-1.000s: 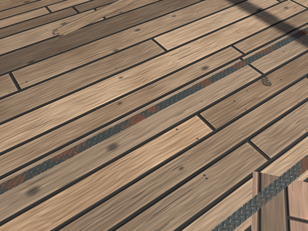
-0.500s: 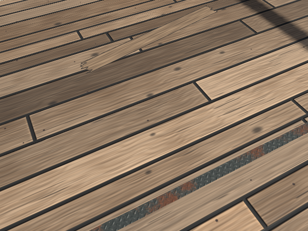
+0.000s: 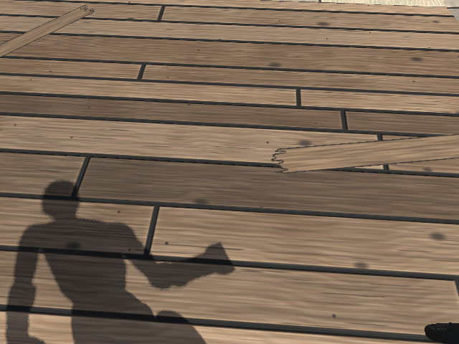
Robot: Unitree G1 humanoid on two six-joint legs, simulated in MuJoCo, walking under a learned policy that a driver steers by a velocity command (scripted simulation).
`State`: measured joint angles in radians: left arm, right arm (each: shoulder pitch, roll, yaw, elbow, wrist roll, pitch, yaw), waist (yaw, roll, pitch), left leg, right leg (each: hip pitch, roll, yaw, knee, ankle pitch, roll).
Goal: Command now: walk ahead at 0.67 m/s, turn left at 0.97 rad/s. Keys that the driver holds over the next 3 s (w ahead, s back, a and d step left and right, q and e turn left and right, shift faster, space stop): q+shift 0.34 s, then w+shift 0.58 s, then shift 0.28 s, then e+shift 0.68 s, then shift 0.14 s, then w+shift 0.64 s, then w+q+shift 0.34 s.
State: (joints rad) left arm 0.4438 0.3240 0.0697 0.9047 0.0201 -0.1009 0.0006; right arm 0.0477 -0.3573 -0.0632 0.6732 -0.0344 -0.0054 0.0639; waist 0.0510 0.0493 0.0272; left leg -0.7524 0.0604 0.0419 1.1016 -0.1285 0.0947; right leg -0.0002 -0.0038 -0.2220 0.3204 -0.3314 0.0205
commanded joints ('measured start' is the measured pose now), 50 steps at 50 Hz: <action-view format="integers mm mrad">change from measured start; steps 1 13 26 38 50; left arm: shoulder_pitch -157 -179 -416 -17 134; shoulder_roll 37 153 43 84 111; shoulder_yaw -11 14 -23 11 -4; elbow -89 -298 -339 -178 -20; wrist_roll -15 -8 42 3 -12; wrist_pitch -39 4 52 12 4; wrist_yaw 2 39 -3 -14 -4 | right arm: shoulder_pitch -30 75 229 107 -107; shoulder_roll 63 -141 -99 -20 42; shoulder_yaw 41 -63 -37 6 64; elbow -81 -166 -90 -106 -140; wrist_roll -3 60 -22 -24 -15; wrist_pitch -12 -37 -13 -55 -70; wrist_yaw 29 -30 -39 -11 -10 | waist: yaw -93 -3 -143 5 4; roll -81 -176 139 -177 -184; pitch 98 -178 -63 19 32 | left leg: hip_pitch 217 699 453 -75 302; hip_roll -47 110 -18 -87 -160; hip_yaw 105 -623 -556 -184 110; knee -312 -774 -817 -9 -545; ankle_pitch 201 408 -389 -113 81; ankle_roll -4 294 132 -38 9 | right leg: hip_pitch -224 -677 -467 -13 38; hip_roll -164 -16 -31 -190 -151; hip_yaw -41 389 265 616 270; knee -117 1061 348 -144 -76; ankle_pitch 801 -144 192 -229 1189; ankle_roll -44 56 23 -136 -111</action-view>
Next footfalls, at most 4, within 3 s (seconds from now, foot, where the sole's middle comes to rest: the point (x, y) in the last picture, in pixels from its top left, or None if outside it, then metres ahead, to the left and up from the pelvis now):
0.14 left None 0.33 0.05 -0.77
0.62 right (281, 329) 0.53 -0.09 -0.77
1.06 left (167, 246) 0.78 0.28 -0.77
1.54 right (211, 188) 1.02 0.15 -0.77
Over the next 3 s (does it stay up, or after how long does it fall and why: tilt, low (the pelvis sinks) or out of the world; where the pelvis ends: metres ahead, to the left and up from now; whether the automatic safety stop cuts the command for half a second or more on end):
stays up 1.42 0.21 -0.01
